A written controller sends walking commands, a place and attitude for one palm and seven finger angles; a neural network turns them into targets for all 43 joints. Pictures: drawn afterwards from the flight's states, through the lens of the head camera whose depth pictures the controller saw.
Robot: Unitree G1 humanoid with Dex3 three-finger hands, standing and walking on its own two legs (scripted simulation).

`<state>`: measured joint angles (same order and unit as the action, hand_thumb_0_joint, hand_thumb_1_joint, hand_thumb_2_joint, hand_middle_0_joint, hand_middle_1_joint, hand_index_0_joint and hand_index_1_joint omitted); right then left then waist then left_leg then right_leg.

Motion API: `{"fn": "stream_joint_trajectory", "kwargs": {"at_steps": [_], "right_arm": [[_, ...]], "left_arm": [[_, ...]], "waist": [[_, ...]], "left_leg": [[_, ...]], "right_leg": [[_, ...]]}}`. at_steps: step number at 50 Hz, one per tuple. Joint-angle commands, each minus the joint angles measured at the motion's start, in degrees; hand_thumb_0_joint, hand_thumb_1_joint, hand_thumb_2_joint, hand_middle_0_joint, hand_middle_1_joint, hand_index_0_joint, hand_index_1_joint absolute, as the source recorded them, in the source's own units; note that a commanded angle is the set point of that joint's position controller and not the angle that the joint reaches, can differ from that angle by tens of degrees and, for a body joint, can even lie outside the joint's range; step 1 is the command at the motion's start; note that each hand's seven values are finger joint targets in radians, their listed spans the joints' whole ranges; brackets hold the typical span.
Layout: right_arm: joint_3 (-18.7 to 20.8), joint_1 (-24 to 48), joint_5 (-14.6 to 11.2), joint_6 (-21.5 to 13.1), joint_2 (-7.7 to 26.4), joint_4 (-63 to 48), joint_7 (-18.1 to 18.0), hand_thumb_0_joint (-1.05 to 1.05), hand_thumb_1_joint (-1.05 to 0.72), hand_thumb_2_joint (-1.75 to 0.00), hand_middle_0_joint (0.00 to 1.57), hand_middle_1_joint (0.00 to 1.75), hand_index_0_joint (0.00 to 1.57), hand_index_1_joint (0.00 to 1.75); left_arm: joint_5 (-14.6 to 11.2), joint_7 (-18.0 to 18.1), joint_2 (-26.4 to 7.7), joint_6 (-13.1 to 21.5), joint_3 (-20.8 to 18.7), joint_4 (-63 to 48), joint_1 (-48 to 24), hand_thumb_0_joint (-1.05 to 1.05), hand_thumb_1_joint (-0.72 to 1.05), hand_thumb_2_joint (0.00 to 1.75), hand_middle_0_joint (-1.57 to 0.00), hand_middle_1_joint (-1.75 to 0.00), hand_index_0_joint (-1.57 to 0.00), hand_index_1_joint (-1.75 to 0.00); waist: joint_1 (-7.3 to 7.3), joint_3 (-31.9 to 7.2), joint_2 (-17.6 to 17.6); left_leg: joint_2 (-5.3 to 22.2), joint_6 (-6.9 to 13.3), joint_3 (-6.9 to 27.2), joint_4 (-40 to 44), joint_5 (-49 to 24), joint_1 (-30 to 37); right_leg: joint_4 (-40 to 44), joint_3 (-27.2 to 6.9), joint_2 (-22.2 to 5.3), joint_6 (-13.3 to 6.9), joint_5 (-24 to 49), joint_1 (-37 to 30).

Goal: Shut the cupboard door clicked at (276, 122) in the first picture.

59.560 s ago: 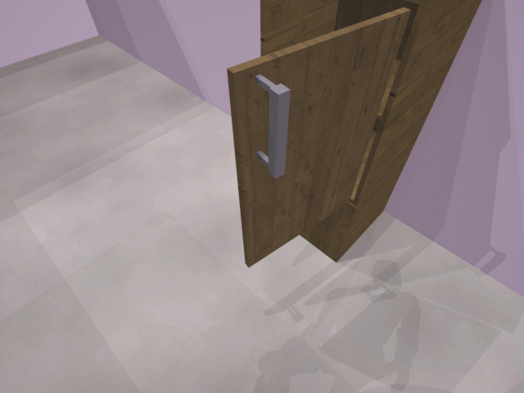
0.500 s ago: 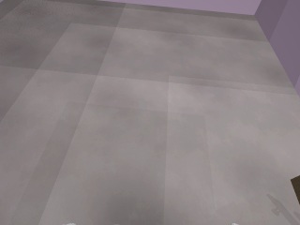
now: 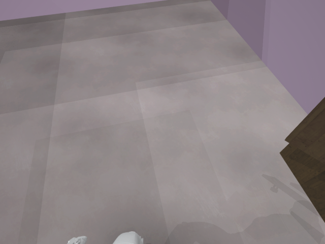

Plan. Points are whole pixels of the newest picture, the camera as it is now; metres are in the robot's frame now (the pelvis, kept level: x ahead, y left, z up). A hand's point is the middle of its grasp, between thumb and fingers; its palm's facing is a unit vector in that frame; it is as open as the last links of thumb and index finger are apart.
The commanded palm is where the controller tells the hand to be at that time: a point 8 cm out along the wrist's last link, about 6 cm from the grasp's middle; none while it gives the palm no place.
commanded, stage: turn to face it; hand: left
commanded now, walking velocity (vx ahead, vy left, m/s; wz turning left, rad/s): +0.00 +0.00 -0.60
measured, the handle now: out of the picture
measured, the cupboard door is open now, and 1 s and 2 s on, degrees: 33 33 33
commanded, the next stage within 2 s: take the last steps up to it in 1.14 s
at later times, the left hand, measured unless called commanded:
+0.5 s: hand (117, 211) +0.22 +0.15 -0.16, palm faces -0.29 -0.91 -0.28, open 7.4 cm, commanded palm none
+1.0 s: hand (132, 191) +0.28 +0.12 -0.17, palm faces -0.50 -0.84 -0.22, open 7.4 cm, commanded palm none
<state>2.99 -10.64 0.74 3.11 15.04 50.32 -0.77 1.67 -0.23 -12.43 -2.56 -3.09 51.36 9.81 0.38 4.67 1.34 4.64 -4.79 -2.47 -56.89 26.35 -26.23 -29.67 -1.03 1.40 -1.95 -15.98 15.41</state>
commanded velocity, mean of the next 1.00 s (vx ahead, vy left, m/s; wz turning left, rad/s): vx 0.00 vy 0.00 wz -0.51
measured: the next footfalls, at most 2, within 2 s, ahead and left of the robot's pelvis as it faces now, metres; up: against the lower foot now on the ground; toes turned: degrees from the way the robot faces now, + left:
left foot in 0.14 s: +0.08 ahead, +0.15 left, +0.00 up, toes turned -3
right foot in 0.44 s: +0.05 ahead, -0.12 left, +0.00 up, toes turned -20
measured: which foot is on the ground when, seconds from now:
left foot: up 0.00-0.12, down 0.14-0.44, up 0.46-0.82, down 0.84-1.00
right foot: down 0.00-0.14, up 0.16-0.42, down 0.44-0.84, up 0.86-1.00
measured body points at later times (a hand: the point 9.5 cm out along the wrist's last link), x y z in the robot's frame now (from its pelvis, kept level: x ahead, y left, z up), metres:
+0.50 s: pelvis +0.04 -0.02 -0.02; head +0.08 -0.05 +0.43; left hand +0.23 +0.20 -0.14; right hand +0.01 -0.29 -0.16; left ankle +0.03 +0.14 -0.71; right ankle +0.01 -0.11 -0.74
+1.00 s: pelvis +0.10 -0.02 +0.00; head +0.15 -0.03 +0.45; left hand +0.31 +0.16 -0.15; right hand +0.03 -0.27 -0.13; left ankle +0.16 +0.09 -0.74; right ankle +0.00 -0.10 -0.68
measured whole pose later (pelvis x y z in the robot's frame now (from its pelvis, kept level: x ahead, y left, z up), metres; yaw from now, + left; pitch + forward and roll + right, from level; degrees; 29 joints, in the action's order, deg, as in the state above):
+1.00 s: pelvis +0.10 -0.02 +0.00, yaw -33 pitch +1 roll -2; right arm 0.2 -12.5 2.0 0.7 11.7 49.1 -1.6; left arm 1.2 -1.1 -14.8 -4.4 -4.3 52.8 9.3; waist -0.2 4.6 -0.9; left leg 5.3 -0.9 -4.4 -30.9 16.7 -15.1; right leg -54.2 1.3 1.4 2.0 -30.4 22.7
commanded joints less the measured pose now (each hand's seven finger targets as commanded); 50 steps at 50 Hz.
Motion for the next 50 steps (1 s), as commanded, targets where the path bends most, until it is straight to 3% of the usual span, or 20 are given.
{"fn": "stream_joint_trajectory", "kwargs": {"at_steps": [1,5,7,8,10,13,17,20,21,22,23,25,27,36,39,40,41,42,45,50], "right_arm": [[0.9,-0.5,-0.3,-1.8,3.4,-5.1,-0.3,0.00,-0.90,-0.90,0.20,0.30,0.20,0.30],[0.9,-6.2,-0.3,-3.0,4.6,-3.5,-1.0,0.00,-0.90,-0.90,0.20,0.30,0.20,0.30],[2.4,-8.7,0.7,-3.5,13.0,-4.1,-1.2,0.00,-0.90,-0.90,0.20,0.30,0.20,0.30],[2.2,-9.5,1.2,-3.2,13.4,-5.3,-1.4,0.00,-0.90,-0.90,0.20,0.30,0.20,0.30],[1.5,-6.2,1.5,-3.6,11.3,-5.5,-1.6,0.00,-0.90,-0.90,0.20,0.30,0.20,0.30],[1.4,-5.0,1.4,-3.3,9.8,-5.4,-1.9,0.00,-0.90,-0.90,0.20,0.30,0.20,0.30],[2.0,-6.0,1.3,-2.7,10.8,-4.4,-1.4,0.00,-0.90,-0.90,0.20,0.30,0.20,0.30],[2.5,-3.2,0.8,-2.2,11.2,-4.7,-0.9,0.00,-0.90,-0.90,0.20,0.30,0.20,0.30],[2.5,-2.6,0.3,-2.2,9.8,-5.3,-0.5,0.00,-0.90,-0.90,0.20,0.30,0.20,0.30],[1.3,-1.0,-0.1,-2.0,4.2,-7.8,0.0,0.00,-0.90,-0.90,0.20,0.30,0.20,0.30],[1.1,1.9,0.0,-1.3,6.2,-9.0,-0.4,0.00,-0.90,-0.90,0.20,0.30,0.20,0.30],[1.4,3.0,0.0,-1.4,6.6,-7.2,-0.8,0.00,-0.90,-0.90,0.20,0.30,0.20,0.30],[1.3,0.5,0.2,-1.5,5.9,-5.0,-0.3,0.00,-0.90,-0.90,0.20,0.30,0.20,0.30],[0.7,1.1,-0.4,-2.1,4.1,-5.4,-0.6,0.00,-0.90,-0.90,0.20,0.30,0.20,0.30],[0.7,-5.0,-0.4,-2.7,4.4,-3.4,-1.0,0.00,-0.90,-0.90,0.20,0.30,0.20,0.30],[1.0,-6.4,-0.1,-3.3,6.9,-3.1,-1.2,0.00,-0.90,-0.90,0.20,0.30,0.20,0.30],[1.9,-7.3,0.8,-3.5,12.1,-3.4,-1.3,0.00,-0.90,-0.90,0.20,0.30,0.20,0.30],[2.0,-8.9,0.9,-3.2,13.1,-4.3,-1.3,0.00,-0.90,-0.90,0.20,0.30,0.20,0.30],[1.0,-4.4,1.5,-3.3,9.9,-4.8,-1.9,0.00,-0.90,-0.90,0.20,0.30,0.20,0.30],[1.3,-6.1,1.3,-2.8,9.6,-2.5,-1.8,0.00,-0.90,-0.90,0.20,0.30,0.20,0.30]], "left_arm": [[-0.1,0.5,-12.9,1.4,-3.8,-4.0,0.4,0.00,0.90,0.90,-0.20,-0.30,-0.20,-0.30],[-0.9,0.3,-11.4,0.8,-3.7,-4.4,-1.9,0.00,0.90,0.90,-0.20,-0.30,-0.20,-0.30],[-1.4,-0.4,-5.9,0.5,-2.4,-5.9,0.4,0.00,0.90,0.90,-0.20,-0.30,-0.20,-0.30],[-1.0,-0.6,-6.5,0.8,-2.5,-7.2,-0.3,0.00,0.90,0.90,-0.20,-0.30,-0.20,-0.30],[-0.5,-1.1,-7.2,0.4,-3.1,-6.1,-1.9,0.00,0.90,0.90,-0.20,-0.30,-0.20,-0.30],[-0.9,-2.0,-5.4,-0.1,-2.2,-6.0,-4.0,0.00,0.90,0.90,-0.20,-0.30,-0.20,-0.30],[-0.8,-2.4,-5.0,0.0,-1.8,-6.4,-4.5,0.00,0.90,0.90,-0.20,-0.30,-0.20,-0.30],[-0.7,-2.3,-6.0,0.5,-2.3,-4.7,0.7,0.00,0.90,0.90,-0.20,-0.30,-0.20,-0.30],[-0.4,-1.9,-9.4,1.0,-3.0,-3.4,5.0,0.00,0.90,0.90,-0.20,-0.30,-0.20,-0.30],[0.1,-0.9,-16.2,1.8,-4.3,-2.6,7.8,0.00,0.90,0.90,-0.20,-0.30,-0.20,-0.30],[-0.8,-0.2,-18.6,1.6,-4.4,-2.2,9.9,0.00,0.90,0.90,-0.20,-0.30,-0.20,-0.30],[-0.7,0.6,-14.2,1.6,-3.8,-3.5,2.9,0.00,0.90,0.90,-0.20,-0.30,-0.20,-0.30],[-0.6,0.8,-11.4,1.6,-3.0,-4.5,-1.3,0.00,0.90,0.90,-0.20,-0.30,-0.20,-0.30],[-0.3,0.6,-12.7,1.6,-3.6,-2.9,1.8,0.00,0.90,0.90,-0.20,-0.30,-0.20,-0.30],[-0.8,0.6,-11.8,1.2,-3.5,-3.3,-1.2,0.00,0.90,0.90,-0.20,-0.30,-0.20,-0.30],[-1.1,0.5,-9.6,1.0,-3.1,-3.9,-0.4,0.00,0.90,0.90,-0.20,-0.30,-0.20,-0.30],[-1.4,0.1,-6.3,0.7,-2.5,-4.3,2.2,0.00,0.90,0.90,-0.20,-0.30,-0.20,-0.30],[-1.1,-0.1,-6.5,1.0,-2.0,-5.3,1.4,0.00,0.90,0.90,-0.20,-0.30,-0.20,-0.30],[-0.6,-0.9,-6.8,0.3,-2.7,-4.1,-0.6,0.00,0.90,0.90,-0.20,-0.30,-0.20,-0.30],[-0.8,-1.4,-4.0,-0.1,-1.2,-3.5,-2.1,0.00,0.90,0.90,-0.20,-0.30,-0.20,-0.30]], "waist": [[-0.57,-8.1,-10.2],[2.25,-9.1,-8.5],[2.29,-10.3,14.3],[2.86,-8.8,12.1],[1.06,-7.2,11.3],[1.24,-7.2,10.1],[1.96,-7.3,11.9],[-1.38,-7.8,10.0],[-3.53,-9.1,2.9],[-4.91,-8.2,-18.0],[-6.41,-7.8,-15.2],[-3.02,-4.2,-14.6],[-0.34,-6.5,-11.1],[-1.02,-8.5,-9.9],[2.17,-8.3,-8.5],[2.35,-9.4,-2.9],[1.86,-10.2,11.4],[2.48,-9.3,13.1],[0.69,-5.8,11.1],[1.63,-8.0,11.1]], "left_leg": [[-2.0,0.1,0.3,10.5,-1.6,0.6],[-1.9,0.9,0.8,30.9,-14.3,14.3],[18.0,10.0,20.3,38.2,-27.1,24.2],[23.3,15.1,23.2,38.7,-28.6,19.2],[19.4,14.5,16.8,36.7,-40.1,19.6],[15.1,12.7,5.2,32.7,-49.9,23.3],[15.2,11.3,1.1,30.9,-44.1,21.1],[13.5,7.2,-2.9,24.2,-33.3,15.1],[10.6,4.2,-5.0,15.9,-23.9,8.2],[1.0,0.5,-9.2,1.8,6.9,-8.0],[0.6,0.8,-0.1,-7.2,11.4,-9.6],[2.2,0.8,4.3,-12.1,4.2,-12.4],[2.4,0.2,3.4,-8.2,-1.3,-7.3],[-2.4,0.1,1.3,12.7,-2.3,0.1],[-2.9,0.8,1.2,28.6,-13.9,12.5],[2.3,2.7,6.1,34.7,-18.3,19.7],[14.3,8.5,18.2,36.3,-26.5,25.2],[21.7,14.0,23.3,37.9,-32.1,21.9],[17.0,15.0,15.8,37.4,-38.2,17.5],[13.4,13.3,5.2,32.9,-45.4,21.2]], "right_leg": [[7.8,-16.3,-13.5,-8.9,24.4,-7.3],[1.4,-16.0,-9.2,-3.6,21.3,-1.0],[-15.7,-3.6,2.5,2.7,-10.6,13.2],[-26.3,-1.1,1.3,3.3,-21.0,13.2],[-35.2,-1.2,-1.2,4.3,-17.9,15.9],[-28.4,2.5,-2.3,5.1,-15.4,14.3],[-15.6,6.1,-0.9,4.1,-11.6,6.5],[-0.1,7.9,0.1,3.0,2.2,-4.9],[6.4,1.9,-4.2,1.2,8.7,-13.9],[11.9,-20.7,-19.9,-5.3,21.8,-21.3],[12.5,-25.4,-25.3,-11.2,23.1,-14.5],[13.2,-23.6,-20.0,-10.9,15.9,-10.1],[10.6,-15.3,-15.2,-8.8,19.9,-8.3],[6.7,-18.1,-13.2,-8.9,30.6,-9.6],[2.7,-17.2,-9.8,-4.6,24.3,-2.7],[-1.6,-14.5,-5.4,-1.7,16.9,3.3],[-10.8,-7.0,2.0,1.7,-2.6,11.8],[-21.6,-1.5,2.1,2.9,-20.2,12.3],[-33.6,-1.3,-1.4,4.3,-16.4,13.8],[-18.2,4.1,-0.7,4.1,-12.9,6.8]]}}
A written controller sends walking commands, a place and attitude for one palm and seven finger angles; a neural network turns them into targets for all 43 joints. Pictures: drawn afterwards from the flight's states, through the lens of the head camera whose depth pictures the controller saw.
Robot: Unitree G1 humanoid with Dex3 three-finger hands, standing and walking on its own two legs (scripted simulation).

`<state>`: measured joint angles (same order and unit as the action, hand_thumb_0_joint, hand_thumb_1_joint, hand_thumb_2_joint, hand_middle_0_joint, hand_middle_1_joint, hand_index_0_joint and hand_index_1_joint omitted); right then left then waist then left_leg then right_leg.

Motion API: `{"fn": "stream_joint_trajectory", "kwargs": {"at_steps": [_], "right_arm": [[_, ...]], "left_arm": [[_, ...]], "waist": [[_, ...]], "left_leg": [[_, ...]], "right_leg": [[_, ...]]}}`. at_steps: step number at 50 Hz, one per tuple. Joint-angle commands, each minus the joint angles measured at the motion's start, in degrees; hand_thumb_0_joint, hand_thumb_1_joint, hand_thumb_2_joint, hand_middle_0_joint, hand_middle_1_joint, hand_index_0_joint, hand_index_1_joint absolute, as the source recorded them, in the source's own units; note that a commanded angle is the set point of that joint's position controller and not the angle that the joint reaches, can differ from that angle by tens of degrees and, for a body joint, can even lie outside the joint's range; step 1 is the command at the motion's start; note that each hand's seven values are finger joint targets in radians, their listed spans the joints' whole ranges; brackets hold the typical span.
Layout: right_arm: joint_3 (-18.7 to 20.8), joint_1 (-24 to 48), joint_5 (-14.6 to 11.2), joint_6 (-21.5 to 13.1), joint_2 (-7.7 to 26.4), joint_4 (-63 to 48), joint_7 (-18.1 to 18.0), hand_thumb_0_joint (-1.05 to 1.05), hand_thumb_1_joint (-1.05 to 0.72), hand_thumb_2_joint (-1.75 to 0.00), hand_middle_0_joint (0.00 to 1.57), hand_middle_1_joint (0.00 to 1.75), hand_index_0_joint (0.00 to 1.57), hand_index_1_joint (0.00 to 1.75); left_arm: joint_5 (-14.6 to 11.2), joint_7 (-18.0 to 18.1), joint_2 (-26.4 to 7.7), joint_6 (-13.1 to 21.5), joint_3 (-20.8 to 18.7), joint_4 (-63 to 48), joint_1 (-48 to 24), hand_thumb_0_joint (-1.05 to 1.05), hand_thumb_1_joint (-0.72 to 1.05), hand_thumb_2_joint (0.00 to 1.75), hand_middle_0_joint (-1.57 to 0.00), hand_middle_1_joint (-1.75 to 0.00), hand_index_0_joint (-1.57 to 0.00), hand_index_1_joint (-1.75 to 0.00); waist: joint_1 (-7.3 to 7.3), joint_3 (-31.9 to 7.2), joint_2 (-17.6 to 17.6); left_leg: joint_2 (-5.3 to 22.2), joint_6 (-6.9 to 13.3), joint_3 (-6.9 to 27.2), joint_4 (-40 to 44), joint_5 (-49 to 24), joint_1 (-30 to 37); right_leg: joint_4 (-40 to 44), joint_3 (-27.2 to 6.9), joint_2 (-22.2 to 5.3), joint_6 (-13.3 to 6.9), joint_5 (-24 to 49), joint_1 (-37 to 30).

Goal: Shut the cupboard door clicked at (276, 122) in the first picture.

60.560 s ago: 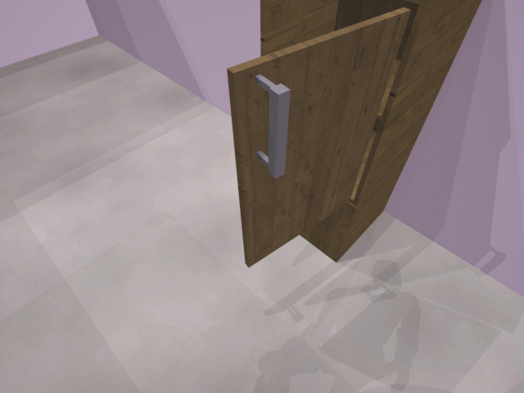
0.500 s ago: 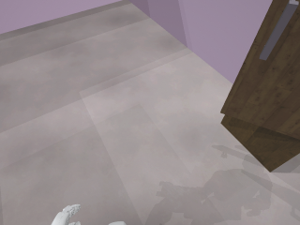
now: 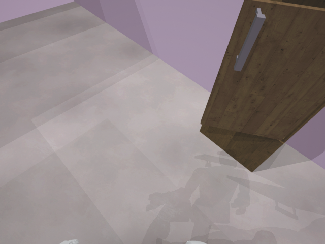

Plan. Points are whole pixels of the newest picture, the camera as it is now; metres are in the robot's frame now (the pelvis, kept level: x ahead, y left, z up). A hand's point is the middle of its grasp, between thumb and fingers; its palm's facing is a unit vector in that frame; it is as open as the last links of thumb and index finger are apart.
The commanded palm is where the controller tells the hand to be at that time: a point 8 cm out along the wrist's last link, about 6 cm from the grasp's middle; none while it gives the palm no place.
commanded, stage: turn to face it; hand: left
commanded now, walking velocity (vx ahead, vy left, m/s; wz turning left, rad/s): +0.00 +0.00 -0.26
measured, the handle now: (247, 41) +0.66 -0.21 +0.15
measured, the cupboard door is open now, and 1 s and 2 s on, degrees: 33 33 33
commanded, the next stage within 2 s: take the last steps up to it in 0.14 s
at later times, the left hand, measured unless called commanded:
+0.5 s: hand out of the picture +0.13 +0.16 -0.18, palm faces -0.15 -0.97 -0.17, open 7.4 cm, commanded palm none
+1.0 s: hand (156, 193) +0.28 +0.03 -0.17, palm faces -0.26 -0.95 -0.19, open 7.4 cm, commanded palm none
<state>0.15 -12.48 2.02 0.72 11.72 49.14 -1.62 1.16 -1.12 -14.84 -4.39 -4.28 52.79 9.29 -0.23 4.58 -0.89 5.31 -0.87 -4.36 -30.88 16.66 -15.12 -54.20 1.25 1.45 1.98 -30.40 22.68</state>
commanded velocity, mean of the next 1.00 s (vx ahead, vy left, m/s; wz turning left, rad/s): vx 0.13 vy -0.10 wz -0.18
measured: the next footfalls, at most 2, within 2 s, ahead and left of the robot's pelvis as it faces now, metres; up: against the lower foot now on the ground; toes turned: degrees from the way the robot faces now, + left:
right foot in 0.14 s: +0.03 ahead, -0.13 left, +0.00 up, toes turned -5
left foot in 0.44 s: +0.10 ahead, +0.10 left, +0.00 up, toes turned -2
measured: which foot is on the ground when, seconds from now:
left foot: down 0.00-0.14, up 0.16-0.42, down 0.44-0.80, up 0.82-1.00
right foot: up 0.00-0.12, down 0.14-0.44, up 0.46-0.78, down 0.80-1.00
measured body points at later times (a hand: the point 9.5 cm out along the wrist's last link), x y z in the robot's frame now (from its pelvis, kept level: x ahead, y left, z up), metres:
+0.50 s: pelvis +0.06 -0.02 -0.01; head +0.08 +0.00 +0.44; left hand +0.14 +0.22 -0.17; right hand +0.05 -0.27 -0.14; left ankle +0.06 +0.10 -0.74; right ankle -0.01 -0.12 -0.71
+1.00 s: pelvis +0.18 -0.13 +0.00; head +0.21 -0.13 +0.45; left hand +0.29 +0.08 -0.16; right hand +0.15 -0.39 -0.14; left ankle +0.20 -0.02 -0.69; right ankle +0.16 -0.23 -0.74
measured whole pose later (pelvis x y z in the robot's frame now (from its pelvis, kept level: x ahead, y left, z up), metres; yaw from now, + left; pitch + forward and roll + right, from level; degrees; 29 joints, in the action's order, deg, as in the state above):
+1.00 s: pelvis +0.18 -0.13 +0.00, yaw -14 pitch +1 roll -1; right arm 2.7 -14.1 1.4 0.1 12.3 56.6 -0.9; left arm 2.1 0.1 -10.2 -0.4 -2.4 59.2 11.2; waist 1.9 2.2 0.6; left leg 5.9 -1.7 -5.9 -53.7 25.9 -25.5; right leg -25.9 5.1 1.3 -2.7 -13.4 13.5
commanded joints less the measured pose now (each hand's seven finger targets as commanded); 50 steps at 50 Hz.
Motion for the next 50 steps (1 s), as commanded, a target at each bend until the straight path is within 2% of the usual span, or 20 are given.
{"fn": "stream_joint_trajectory", "kwargs": {"at_steps": [1,5,7,10,13,16,19,20,21,22,24,28,31,36,38,39,40,41,45,50], "right_arm": [[4.3,-4.6,0.0,-0.3,12.8,-0.9,-0.8,0.00,-0.90,-0.90,0.20,0.30,0.20,0.30],[4.7,-2.9,-1.0,0.1,11.8,0.0,-0.2,0.00,-0.90,-0.90,0.20,0.30,0.20,0.30],[3.5,0.5,-1.4,0.4,6.5,-2.7,0.4,0.00,-0.90,-0.90,0.20,0.30,0.20,0.30],[3.9,0.3,-1.3,1.1,7.4,0.3,-0.1,0.00,-0.90,-0.90,0.20,0.30,0.20,0.30],[3.3,-2.7,-1.1,0.8,5.3,2.1,0.5,0.00,-0.90,-0.90,0.20,0.30,0.20,0.30],[3.1,-2.2,-0.8,0.1,5.0,1.8,0.6,0.00,-0.90,-0.90,0.20,0.30,0.20,0.30],[3.0,-7.6,-0.5,-1.2,5.2,3.7,0.2,0.00,-0.90,-0.90,0.20,0.30,0.20,0.30],[3.4,-10.8,-0.3,-1.9,7.1,4.8,0.0,0.00,-0.90,-0.90,0.20,0.30,0.20,0.30],[4.6,-14.3,0.6,-2.3,12.6,5.6,-0.3,0.00,-0.90,-0.90,0.20,0.30,0.20,0.30],[5.2,-19.0,0.8,-2.3,16.0,5.5,-0.9,0.00,-0.90,-0.90,0.20,0.30,0.20,0.30],[4.5,-15.4,0.7,-2.8,14.3,5.0,-1.0,0.00,-0.90,-0.90,0.20,0.30,0.20,0.30],[3.6,-12.6,0.4,-3.7,10.6,5.1,-1.4,0.00,-0.90,-0.90,0.20,0.30,0.20,0.30],[4.2,-12.8,0.3,-3.4,10.8,6.2,-0.9,0.00,-0.90,-0.90,0.20,0.30,0.20,0.30],[5.3,-9.8,0.2,-2.5,12.7,6.8,-0.4,0.00,-0.90,-0.90,0.20,0.30,0.20,0.30],[5.1,-8.5,-0.4,-2.4,11.6,7.0,0.1,0.00,-0.90,-0.90,0.20,0.30,0.20,0.30],[4.1,-7.9,-1.4,-2.7,7.0,5.6,0.7,0.00,-0.90,-0.90,0.20,0.30,0.20,0.30],[3.4,-4.4,-1.7,-2.6,5.2,3.2,0.4,0.00,-0.90,-0.90,0.20,0.30,0.20,0.30],[3.8,-2.8,-1.8,-2.2,6.2,3.4,0.1,0.00,-0.90,-0.90,0.20,0.30,0.20,0.30],[3.4,-5.8,-0.5,-1.1,4.3,6.0,0.5,0.00,-0.90,-0.90,0.20,0.30,0.20,0.30],[2.2,-7.7,-0.5,-1.1,1.6,6.4,0.3,0.00,-0.90,-0.90,0.20,0.30,0.20,0.30]], "left_arm": [[-0.3,-0.4,-1.4,1.9,0.0,-4.9,-1.4,0.00,0.90,0.90,-0.20,-0.30,-0.20,-0.30],[-0.1,0.0,-3.8,3.0,-0.6,-2.4,5.1,0.00,0.90,0.90,-0.20,-0.30,-0.20,-0.30],[0.4,1.1,-12.5,3.8,-2.0,-1.0,8.8,0.00,0.90,0.90,-0.20,-0.30,-0.20,-0.30],[0.3,2.2,-8.3,3.7,-1.3,-1.1,2.9,0.00,0.90,0.90,-0.20,-0.30,-0.20,-0.30],[0.4,2.2,-7.0,4.1,-0.9,-1.5,0.8,0.00,0.90,0.90,-0.20,-0.30,-0.20,-0.30],[0.4,1.7,-7.5,4.0,-1.2,-0.3,2.3,0.00,0.90,0.90,-0.20,-0.30,-0.20,-0.30],[-0.2,0.9,-6.9,3.7,-1.4,0.2,0.9,0.00,0.90,0.90,-0.20,-0.30,-0.20,-0.30],[-0.5,0.7,-4.8,3.6,-0.9,-0.1,0.6,0.00,0.90,0.90,-0.20,-0.30,-0.20,-0.30],[-0.8,0.0,-0.9,3.5,-0.2,-1.1,1.9,0.00,0.90,0.90,-0.20,-0.30,-0.20,-0.30],[-0.2,-0.3,-1.3,3.8,0.2,-3.7,-2.0,0.00,0.90,0.90,-0.20,-0.30,-0.20,-0.30],[0.9,-1.0,-2.5,3.8,-0.6,-3.6,-4.0,0.00,0.90,0.90,-0.20,-0.30,-0.20,-0.30],[0.2,-2.2,-0.8,3.4,-0.2,-1.6,-3.0,0.00,0.90,0.90,-0.20,-0.30,-0.20,-0.30],[0.1,-2.4,0.6,3.1,0.4,-1.3,-3.9,0.00,0.90,0.90,-0.20,-0.30,-0.20,-0.30],[0.3,-2.6,-0.6,3.8,-0.2,0.0,-1.3,0.00,0.90,0.90,-0.20,-0.30,-0.20,-0.30],[0.5,-2.0,-4.3,4.8,-1.3,3.8,9.7,0.00,0.90,0.90,-0.20,-0.30,-0.20,-0.30],[0.8,-1.1,-10.5,5.7,-2.7,6.1,17.4,0.00,0.90,0.90,-0.20,-0.30,-0.20,-0.30],[0.1,-0.5,-13.1,5.6,-2.7,6.8,19.2,0.00,0.90,0.90,-0.20,-0.30,-0.20,-0.30],[0.1,0.3,-11.9,5.6,-2.4,6.0,15.8,0.00,0.90,0.90,-0.20,-0.30,-0.20,-0.30],[0.7,1.4,-4.0,5.4,-0.1,2.4,1.1,0.00,0.90,0.90,-0.20,-0.30,-0.20,-0.30],[0.1,1.6,-2.8,5.3,0.3,3.6,1.7,0.00,0.90,0.90,-0.20,-0.30,-0.20,-0.30]], "waist": [[2.38,-8.1,13.6],[-1.02,-8.5,7.8],[-3.51,-6.5,-11.7],[-0.54,-2.9,-10.7],[1.32,-6.3,-8.7],[0.34,-5.7,-10.1],[3.05,-4.5,-7.5],[4.63,-4.8,-1.7],[5.64,-4.3,14.8],[8.01,-3.4,15.9],[5.37,-0.6,11.2],[3.16,-1.1,9.5],[3.39,-0.9,11.1],[1.32,-1.8,12.2],[-4.15,-5.8,3.8],[-7.32,-10.8,-11.2],[-7.24,-10.6,-15.8],[-6.07,-9.5,-14.0],[2.24,-4.0,-6.8],[3.34,-3.6,-4.1]], "left_leg": [[12.7,9.2,7.2,6.4,-34.8,9.7],[8.6,3.1,2.6,-1.9,-19.7,1.1],[-2.1,-2.3,-2.2,-20.8,19.1,-15.1],[-0.4,-2.0,5.3,-32.0,14.0,-18.0],[-1.2,-2.7,2.6,-24.6,10.0,-12.5],[-2.3,-2.7,0.2,-13.7,9.0,-9.4],[-3.5,-2.1,-2.2,1.5,-0.2,2.9],[-0.8,-1.2,1.9,7.8,0.4,11.3],[12.2,3.6,19.5,13.7,7.1,17.7],[23.0,9.7,33.4,19.7,12.0,15.3],[21.8,10.1,28.5,20.3,5.1,10.5],[15.9,8.2,9.4,16.4,-21.9,12.6],[13.7,6.7,2.1,15.9,-19.8,9.6],[14.1,5.1,-0.3,11.0,-13.8,5.3],[8.9,1.9,-5.5,-4.6,-15.9,-2.1],[1.6,-0.5,-9.0,-21.4,-0.3,-14.6],[-2.5,-0.5,-3.9,-35.5,22.8,-21.1],[-0.3,0.3,1.7,-41.3,20.3,-22.7],[2.5,-0.5,1.2,-32.2,10.9,-12.7],[-0.9,-1.2,-1.1,-9.8,2.6,-3.7]], "right_leg": [[9.2,2.3,-0.4,0.0,2.6,-2.1],[31.6,0.3,-2.1,-2.1,22.7,-18.1],[37.6,-23.5,-23.7,-13.1,39.5,-21.9],[36.5,-19.5,-18.7,-15.8,38.4,-16.2],[35.0,-11.7,-14.3,-13.1,39.6,-16.1],[36.3,-13.9,-13.1,-13.2,28.3,-15.9],[33.9,-13.1,-9.6,-10.4,12.7,-8.1],[28.8,-11.6,-6.7,-8.2,7.2,-0.4],[15.6,-5.1,0.7,-4.6,0.8,10.6],[2.5,-0.8,1.3,-3.2,-4.7,14.9],[-9.6,-4.4,-3.3,-2.7,2.1,16.8],[-4.1,-1.7,-5.1,-0.8,9.5,13.4],[6.0,1.7,-4.5,-0.6,12.7,7.5],[19.5,5.6,-2.0,-1.8,16.2,-4.8],[28.1,4.9,-0.7,-3.8,19.1,-22.3],[34.2,-12.4,-13.8,-9.3,15.2,-33.7],[40.4,-25.7,-22.6,-14.9,19.7,-31.4],[42.4,-26.8,-22.3,-16.6,14.7,-25.6],[40.5,-9.1,-15.3,-14.6,19.7,-8.3],[37.2,-7.6,-12.9,-13.4,28.3,-7.5]]}}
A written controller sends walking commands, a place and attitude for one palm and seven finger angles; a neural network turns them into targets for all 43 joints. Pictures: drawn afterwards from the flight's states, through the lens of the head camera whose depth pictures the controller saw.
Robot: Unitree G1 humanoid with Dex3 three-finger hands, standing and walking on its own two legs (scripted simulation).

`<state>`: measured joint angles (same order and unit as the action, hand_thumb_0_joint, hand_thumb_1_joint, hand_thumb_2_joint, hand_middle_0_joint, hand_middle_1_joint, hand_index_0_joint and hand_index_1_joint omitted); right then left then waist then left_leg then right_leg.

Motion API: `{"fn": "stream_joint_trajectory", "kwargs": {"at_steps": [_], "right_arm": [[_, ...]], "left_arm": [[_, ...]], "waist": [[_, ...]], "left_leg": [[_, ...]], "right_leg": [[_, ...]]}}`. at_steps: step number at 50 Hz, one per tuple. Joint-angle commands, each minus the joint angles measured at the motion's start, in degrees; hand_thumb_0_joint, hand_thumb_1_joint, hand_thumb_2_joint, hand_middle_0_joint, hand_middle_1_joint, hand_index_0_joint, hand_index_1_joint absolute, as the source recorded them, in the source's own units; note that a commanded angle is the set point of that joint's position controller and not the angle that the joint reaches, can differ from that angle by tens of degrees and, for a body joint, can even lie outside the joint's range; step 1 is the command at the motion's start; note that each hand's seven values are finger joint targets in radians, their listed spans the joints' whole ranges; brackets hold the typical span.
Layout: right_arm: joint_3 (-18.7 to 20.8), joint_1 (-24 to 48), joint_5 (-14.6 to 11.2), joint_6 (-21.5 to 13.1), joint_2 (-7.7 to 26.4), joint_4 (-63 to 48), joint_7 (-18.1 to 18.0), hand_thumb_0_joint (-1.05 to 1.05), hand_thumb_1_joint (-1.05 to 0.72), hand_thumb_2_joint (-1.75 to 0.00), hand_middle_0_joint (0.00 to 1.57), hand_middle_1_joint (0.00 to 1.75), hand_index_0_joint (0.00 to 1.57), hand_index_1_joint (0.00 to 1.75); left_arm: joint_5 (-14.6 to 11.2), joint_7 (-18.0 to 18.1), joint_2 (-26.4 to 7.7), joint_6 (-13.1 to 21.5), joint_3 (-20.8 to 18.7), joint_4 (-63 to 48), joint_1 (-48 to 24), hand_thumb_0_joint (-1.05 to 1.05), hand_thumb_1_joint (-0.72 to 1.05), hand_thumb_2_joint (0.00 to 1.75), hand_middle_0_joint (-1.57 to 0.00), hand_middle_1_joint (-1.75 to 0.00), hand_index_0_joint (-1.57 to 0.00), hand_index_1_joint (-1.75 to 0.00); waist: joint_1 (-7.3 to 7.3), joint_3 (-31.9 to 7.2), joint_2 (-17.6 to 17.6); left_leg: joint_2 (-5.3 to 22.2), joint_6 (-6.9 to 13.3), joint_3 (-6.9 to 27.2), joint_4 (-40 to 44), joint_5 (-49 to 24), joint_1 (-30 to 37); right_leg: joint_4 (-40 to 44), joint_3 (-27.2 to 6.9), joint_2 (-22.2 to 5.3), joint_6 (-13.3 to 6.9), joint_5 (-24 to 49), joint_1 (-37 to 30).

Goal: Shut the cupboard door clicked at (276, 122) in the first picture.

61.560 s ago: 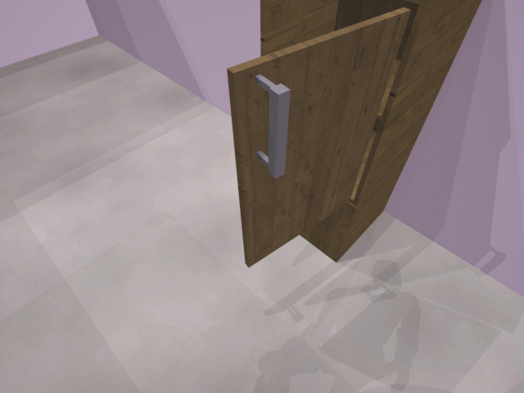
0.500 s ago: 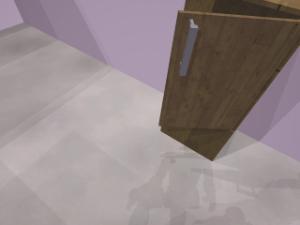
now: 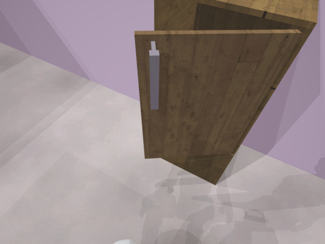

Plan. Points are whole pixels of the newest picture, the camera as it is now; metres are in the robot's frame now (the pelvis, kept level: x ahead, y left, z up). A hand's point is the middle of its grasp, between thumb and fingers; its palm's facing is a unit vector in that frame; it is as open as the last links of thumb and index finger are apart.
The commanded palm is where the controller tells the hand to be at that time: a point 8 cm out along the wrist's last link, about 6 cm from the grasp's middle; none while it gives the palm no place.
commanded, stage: come to a stop and stand still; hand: left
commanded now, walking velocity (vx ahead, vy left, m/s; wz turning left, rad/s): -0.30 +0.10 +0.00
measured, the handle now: (153, 77) +0.49 +0.04 +0.15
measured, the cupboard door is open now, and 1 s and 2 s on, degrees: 33 33 33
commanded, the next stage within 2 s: look again from close up in 1.16 s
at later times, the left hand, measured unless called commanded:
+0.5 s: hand out of the picture +0.07 +0.18 -0.16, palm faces +0.03 -0.95 -0.30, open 7.4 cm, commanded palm none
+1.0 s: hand out of the picture +0.09 +0.25 -0.17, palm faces -0.05 -0.97 -0.25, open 7.4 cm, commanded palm none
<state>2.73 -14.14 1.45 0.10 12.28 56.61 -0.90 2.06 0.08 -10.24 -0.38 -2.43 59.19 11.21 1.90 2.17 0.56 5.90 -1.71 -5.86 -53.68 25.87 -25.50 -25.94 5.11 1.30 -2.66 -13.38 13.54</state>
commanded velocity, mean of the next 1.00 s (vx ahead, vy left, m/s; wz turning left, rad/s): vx -0.09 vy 0.04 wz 0.00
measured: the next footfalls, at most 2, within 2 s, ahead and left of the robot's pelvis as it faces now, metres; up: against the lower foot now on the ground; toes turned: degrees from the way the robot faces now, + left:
left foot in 0.08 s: +0.10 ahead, +0.10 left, +0.00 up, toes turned +6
left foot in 0.70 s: +0.07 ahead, +0.13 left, +0.00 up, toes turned +0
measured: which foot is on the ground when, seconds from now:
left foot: up 0.00-0.06, down 0.08-0.34, up 0.36-0.68, down 0.70-1.00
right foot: down 0.00-1.00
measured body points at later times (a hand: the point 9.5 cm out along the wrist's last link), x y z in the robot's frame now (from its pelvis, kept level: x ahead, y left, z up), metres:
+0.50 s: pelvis +0.05 -0.02 +0.01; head +0.10 -0.05 +0.45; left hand +0.07 +0.23 -0.13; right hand +0.14 -0.27 -0.16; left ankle +0.00 +0.11 -0.67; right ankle +0.01 -0.12 -0.74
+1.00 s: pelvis +0.02 +0.06 +0.00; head +0.03 +0.06 +0.45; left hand +0.09 +0.30 -0.15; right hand +0.09 -0.18 -0.15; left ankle +0.03 +0.13 -0.74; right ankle +0.01 -0.11 -0.74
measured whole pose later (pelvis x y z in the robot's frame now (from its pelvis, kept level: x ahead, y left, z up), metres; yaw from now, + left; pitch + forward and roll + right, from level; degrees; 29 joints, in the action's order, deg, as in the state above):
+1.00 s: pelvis +0.02 +0.06 +0.00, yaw -3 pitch +0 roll +0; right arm -0.3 -14.3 1.0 -0.2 10.3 52.3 -0.4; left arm 1.7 1.9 -12.4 -1.5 0.6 53.6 15.0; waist -0.4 0.3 0.4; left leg -2.3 4.0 -3.7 -30.9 16.8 -14.6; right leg -29.9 -2.2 -3.8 0.9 -17.1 13.5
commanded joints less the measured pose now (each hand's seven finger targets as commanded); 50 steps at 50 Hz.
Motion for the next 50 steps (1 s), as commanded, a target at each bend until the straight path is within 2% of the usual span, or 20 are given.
{"fn": "stream_joint_trajectory", "kwargs": {"at_steps": [1,2,4,7,10,12,14,16,17,21,29,30,31,33,35,36,38,40,45,50], "right_arm": [[-0.8,-6.7,0.0,-0.7,1.0,-0.6,-0.6,0.00,-0.90,-0.90,0.20,0.30,0.20,0.30],[-0.9,-7.8,-0.3,-1.1,1.2,0.6,-0.7,0.00,-0.90,-0.90,0.20,0.30,0.20,0.30],[-0.5,-5.5,-0.3,-1.6,6.8,-0.2,-1.5,0.00,-0.90,-0.90,0.20,0.30,0.20,0.30],[-0.4,-1.0,-1.0,-0.7,6.9,-0.4,-2.5,0.00,-0.90,-0.90,0.20,0.30,0.20,0.30],[0.8,-0.7,-0.9,0.2,7.7,-0.5,-2.7,0.00,-0.90,-0.90,0.20,0.30,0.20,0.30],[1.6,0.9,-0.8,1.0,8.3,-1.6,-2.4,0.00,-0.90,-0.90,0.20,0.30,0.20,0.30],[2.1,3.0,-0.9,1.7,8.2,-3.0,-2.1,0.00,-0.90,-0.90,0.20,0.30,0.20,0.30],[1.9,3.1,-1.0,2.4,4.4,-3.9,-1.4,0.00,-0.90,-0.90,0.20,0.30,0.20,0.30],[1.6,4.7,-1.0,3.0,3.1,-4.4,-1.2,0.00,-0.90,-0.90,0.20,0.30,0.20,0.30],[1.5,7.3,-1.0,3.1,3.5,-3.5,-0.6,0.00,-0.90,-0.90,0.20,0.30,0.20,0.30],[0.1,6.4,-1.4,2.1,2.8,-2.1,0.0,0.00,-0.90,-0.90,0.20,0.30,0.20,0.30],[0.1,7.1,-2.0,0.2,3.8,-8.3,-0.3,0.00,-0.90,-0.90,0.20,0.30,0.20,0.30],[0.6,4.2,-1.7,-0.2,3.0,-8.6,0.0,0.00,-0.90,-0.90,0.20,0.30,0.20,0.30],[0.1,-0.3,-1.3,-0.2,3.7,-7.8,0.3,0.00,-0.90,-0.90,0.20,0.30,0.20,0.30],[0.0,0.7,-0.6,-0.2,6.2,-8.9,0.0,0.00,-0.90,-0.90,0.20,0.30,0.20,0.30],[-0.2,1.3,-0.5,-0.1,6.3,-9.6,-0.1,0.00,-0.90,-0.90,0.20,0.30,0.20,0.30],[-0.4,0.0,-0.5,-0.8,6.3,-8.8,-0.2,0.00,-0.90,-0.90,0.20,0.30,0.20,0.30],[-0.9,1.2,-0.5,-1.1,6.9,-8.8,-0.3,0.00,-0.90,-0.90,0.20,0.30,0.20,0.30],[-1.1,0.7,-0.3,-1.0,7.1,-8.3,0.1,0.00,-0.90,-0.90,0.20,0.30,0.20,0.30],[-1.0,-0.4,-0.3,-1.6,6.8,-7.2,0.1,0.00,-0.90,-0.90,0.20,0.30,0.20,0.30]], "left_arm": [[-1.2,0.7,-6.9,1.2,-1.4,-2.4,0.1,0.00,0.90,0.90,-0.20,-0.30,-0.20,-0.30],[-1.6,0.9,-6.0,1.0,-1.0,-1.8,0.4,0.00,0.90,0.90,-0.20,-0.30,-0.20,-0.30],[-2.1,1.6,-3.3,0.7,-0.2,-1.1,6.1,0.00,0.90,0.90,-0.20,-0.30,-0.20,-0.30],[-1.6,1.9,-4.8,-0.5,-0.2,-0.7,5.9,0.00,0.90,0.90,-0.20,-0.30,-0.20,-0.30],[-1.5,2.0,-5.8,-0.9,-0.7,-1.0,5.8,0.00,0.90,0.90,-0.20,-0.30,-0.20,-0.30],[-1.2,1.9,-5.7,-0.9,-0.9,-1.6,6.2,0.00,0.90,0.90,-0.20,-0.30,-0.20,-0.30],[-0.8,2.1,-6.8,-0.6,-1.3,-2.1,7.0,0.00,0.90,0.90,-0.20,-0.30,-0.20,-0.30],[-0.3,2.4,-10.3,0.1,-1.9,-2.1,7.7,0.00,0.90,0.90,-0.20,-0.30,-0.20,-0.30],[-0.2,2.6,-10.7,0.2,-2.1,-1.3,9.4,0.00,0.90,0.90,-0.20,-0.30,-0.20,-0.30],[-0.5,2.9,-10.2,0.4,-1.7,-2.1,6.5,0.00,0.90,0.90,-0.20,-0.30,-0.20,-0.30],[-0.4,2.8,-10.9,0.8,-1.5,-0.8,7.3,0.00,0.90,0.90,-0.20,-0.30,-0.20,-0.30],[-0.2,5.4,-11.9,2.2,-1.1,-4.2,9.5,0.00,0.90,0.90,-0.20,-0.30,-0.20,-0.30],[0.0,4.8,-13.9,2.6,-1.3,-7.2,9.3,0.00,0.90,0.90,-0.20,-0.30,-0.20,-0.30],[-1.3,4.1,-12.4,2.3,-1.1,-8.5,6.4,0.00,0.90,0.90,-0.20,-0.30,-0.20,-0.30],[-1.2,3.9,-8.5,1.3,-0.1,-8.8,8.1,0.00,0.90,0.90,-0.20,-0.30,-0.20,-0.30],[-0.7,4.0,-7.3,1.2,0.2,-9.0,9.0,0.00,0.90,0.90,-0.20,-0.30,-0.20,-0.30],[-0.7,3.6,-8.6,0.9,0.2,-8.8,7.0,0.00,0.90,0.90,-0.20,-0.30,-0.20,-0.30],[-1.0,3.1,-7.6,-0.1,1.1,-8.5,6.8,0.00,0.90,0.90,-0.20,-0.30,-0.20,-0.30],[-0.7,2.0,-7.9,-0.4,1.5,-8.4,6.5,0.00,0.90,0.90,-0.20,-0.30,-0.20,-0.30],[-0.6,1.7,-7.7,0.1,1.6,-7.9,6.7,0.00,0.90,0.90,-0.20,-0.30,-0.20,-0.30]], "waist": [[1.46,-2.0,-4.6],[1.76,-3.2,-2.1],[-1.15,-5.4,9.5],[-1.85,-1.0,15.4],[-1.65,-5.8,11.6],[-2.07,-6.5,7.7],[-2.57,-7.6,2.0],[-2.73,-5.9,-11.4],[-4.09,-5.3,-12.4],[-3.20,-3.5,-8.3],[-3.35,-4.4,-11.4],[-2.46,-8.0,-9.8],[-2.22,-10.5,-8.1],[-0.14,-10.7,-2.1],[-2.12,-7.3,-0.1],[-2.60,-3.9,-2.9],[-1.69,-2.5,5.5],[-2.83,0.6,7.9],[-2.76,3.5,2.7],[-2.80,0.5,0.9]], "left_leg": [[-2.0,-0.5,1.1,20.1,-12.1,9.7],[-1.1,-0.2,3.0,27.0,-23.3,15.1],[10.9,7.0,14.4,28.7,-51.2,17.9],[11.6,10.0,14.2,30.7,-61.9,16.2],[11.6,10.7,12.5,28.0,-68.9,24.1],[10.5,9.9,11.1,25.8,-63.5,24.5],[6.5,6.6,8.6,21.6,-49.3,19.6],[-3.7,1.0,1.8,11.2,-12.9,7.3],[-6.9,0.4,3.7,2.9,7.7,2.4],[-6.5,-0.4,7.9,-8.9,4.6,-4.0],[-5.6,-0.7,4.1,14.2,-1.0,4.5],[-8.9,-0.9,2.0,13.9,3.7,2.0],[-7.7,2.4,3.0,16.3,-4.1,3.5],[-6.9,3.1,3.1,25.5,-18.7,14.3],[1.2,5.2,8.8,24.0,-32.4,15.6],[1.7,5.1,8.2,22.9,-30.5,13.7],[0.8,5.1,10.5,24.5,-36.8,12.1],[1.9,6.4,13.6,30.2,-27.4,8.4],[0.2,5.7,14.7,37.0,-0.5,4.3],[0.2,5.7,14.1,37.2,-3.3,7.3]], "right_leg": [[5.7,-10.5,-11.6,-7.0,16.0,-0.2],[1.7,-8.5,-10.0,-4.2,17.8,0.3],[-1.4,-5.2,-4.5,2.3,3.3,0.5],[-5.7,-3.8,-3.7,3.5,-4.5,0.0],[-7.9,-4.1,-3.4,3.2,-7.2,2.0],[-5.8,-4.0,-3.0,2.8,-3.5,1.6],[-0.9,-7.7,-5.5,2.0,17.1,-2.3],[2.3,-19.3,-18.3,-3.9,48.0,-8.8],[2.6,-21.3,-22.5,-6.8,60.7,-10.8],[1.9,-15.7,-19.1,-8.8,55.4,-13.8],[2.2,-13.1,-16.2,-7.2,44.5,-14.3],[-3.4,-21.1,-16.3,-4.0,78.2,-18.2],[-8.4,-14.9,-14.8,-3.0,69.4,-18.7],[-11.1,-10.8,-10.8,-1.4,41.2,-8.9],[-6.6,-8.4,-7.4,0.6,16.6,-1.0],[-3.5,-9.4,-6.8,0.3,11.8,1.1],[-6.8,-7.4,-5.6,0.7,9.9,-0.2],[-5.8,-5.6,-3.4,1.8,-3.6,-0.2],[-2.5,-6.8,-3.8,1.4,-6.3,0.9],[-1.1,-7.3,-4.7,1.3,-3.9,0.2]]}}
